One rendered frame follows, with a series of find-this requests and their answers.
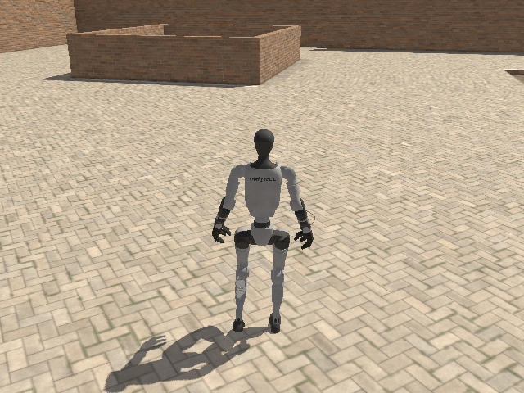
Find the robot right upper arm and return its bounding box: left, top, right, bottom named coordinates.
left=280, top=165, right=303, bottom=211

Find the robot right foot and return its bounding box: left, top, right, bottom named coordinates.
left=269, top=313, right=281, bottom=333

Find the robot left hand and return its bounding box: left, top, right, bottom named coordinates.
left=212, top=226, right=231, bottom=243

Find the robot left upper arm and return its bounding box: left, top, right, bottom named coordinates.
left=223, top=165, right=246, bottom=210

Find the robot left foot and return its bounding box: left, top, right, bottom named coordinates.
left=233, top=318, right=245, bottom=332

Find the robot left forearm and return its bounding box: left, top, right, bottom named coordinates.
left=214, top=197, right=230, bottom=229

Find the robot right hand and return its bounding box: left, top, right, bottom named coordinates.
left=294, top=230, right=314, bottom=250

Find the robot right forearm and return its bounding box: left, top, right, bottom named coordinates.
left=295, top=199, right=311, bottom=233

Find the robot foot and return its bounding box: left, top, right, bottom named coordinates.
left=269, top=313, right=281, bottom=333
left=233, top=318, right=245, bottom=332

